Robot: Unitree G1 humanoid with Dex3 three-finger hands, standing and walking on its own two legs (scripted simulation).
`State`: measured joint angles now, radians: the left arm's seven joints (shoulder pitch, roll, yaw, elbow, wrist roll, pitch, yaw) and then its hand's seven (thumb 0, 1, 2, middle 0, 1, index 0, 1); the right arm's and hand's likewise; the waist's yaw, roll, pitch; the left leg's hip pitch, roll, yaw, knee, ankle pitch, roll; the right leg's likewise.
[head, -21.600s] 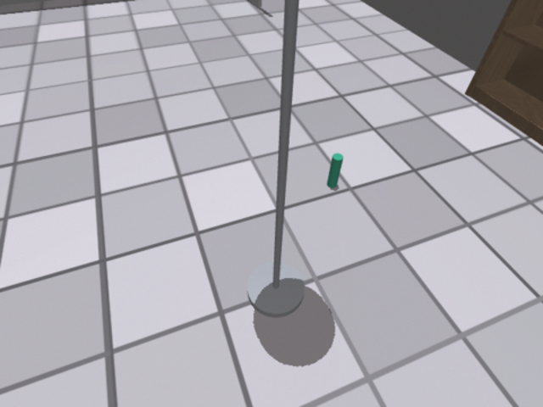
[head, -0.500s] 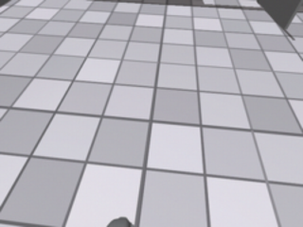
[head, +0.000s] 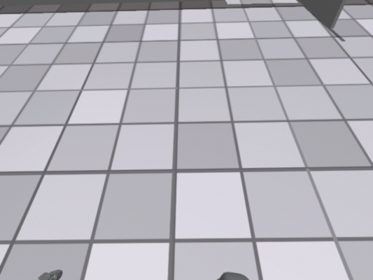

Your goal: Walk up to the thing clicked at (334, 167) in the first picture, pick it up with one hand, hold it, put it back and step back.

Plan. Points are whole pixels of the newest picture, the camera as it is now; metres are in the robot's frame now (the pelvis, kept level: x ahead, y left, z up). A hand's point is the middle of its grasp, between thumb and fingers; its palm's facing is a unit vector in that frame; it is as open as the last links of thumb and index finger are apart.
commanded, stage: walk up
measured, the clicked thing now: out of the picture +0.04 -1.06 -0.66
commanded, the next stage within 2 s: stand in 1.10 s
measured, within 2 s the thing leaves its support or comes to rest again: neither
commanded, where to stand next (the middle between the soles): +0.14 +0.01 m, yaw +1 degrees
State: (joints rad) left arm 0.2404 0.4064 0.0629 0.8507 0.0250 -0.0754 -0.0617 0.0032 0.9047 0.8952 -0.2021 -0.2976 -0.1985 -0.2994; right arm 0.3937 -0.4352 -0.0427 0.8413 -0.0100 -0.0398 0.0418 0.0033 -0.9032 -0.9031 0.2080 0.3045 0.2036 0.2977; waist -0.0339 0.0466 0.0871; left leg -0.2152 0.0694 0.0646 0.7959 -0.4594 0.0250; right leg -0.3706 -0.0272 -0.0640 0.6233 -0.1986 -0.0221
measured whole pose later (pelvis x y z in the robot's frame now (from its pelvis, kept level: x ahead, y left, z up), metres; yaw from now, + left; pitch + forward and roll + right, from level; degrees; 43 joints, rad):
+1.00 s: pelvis +0.10 +0.02 +0.03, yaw +0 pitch -3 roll -1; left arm 0.07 0.35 0.01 1.15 0.00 0.00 -0.02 0.00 0.90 0.90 -0.20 -0.30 -0.20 -0.30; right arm 0.04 -0.36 0.01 1.16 0.00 -0.01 0.01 0.00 -0.91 -0.90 0.21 0.30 0.20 0.30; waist 0.00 0.02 0.05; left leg -0.20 0.05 0.04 0.36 -0.12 -0.02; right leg -0.08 -0.02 -0.03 0.34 -0.21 0.03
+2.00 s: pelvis +0.12 +0.03 +0.03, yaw -1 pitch -2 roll +0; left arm 0.12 0.35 0.00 1.13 0.02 -0.01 -0.01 0.00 0.90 0.90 -0.20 -0.30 -0.20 -0.30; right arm 0.07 -0.35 -0.01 1.15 -0.01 -0.01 0.02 0.00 -0.91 -0.90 0.21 0.30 0.20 0.30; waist 0.00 0.00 0.04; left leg -0.17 0.02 0.06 0.34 -0.13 0.00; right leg -0.05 -0.05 -0.01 0.31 -0.22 0.05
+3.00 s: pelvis +0.13 +0.02 +0.03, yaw -1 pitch -2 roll +0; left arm 0.13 0.35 0.00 1.11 0.02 0.00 -0.01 0.00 0.90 0.90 -0.20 -0.30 -0.20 -0.30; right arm 0.09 -0.35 0.00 1.14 -0.01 0.00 0.01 0.00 -0.91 -0.90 0.21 0.30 0.20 0.30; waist 0.00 -0.01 0.05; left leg -0.16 0.03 0.05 0.34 -0.15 -0.01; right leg -0.04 -0.05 -0.02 0.30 -0.23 0.04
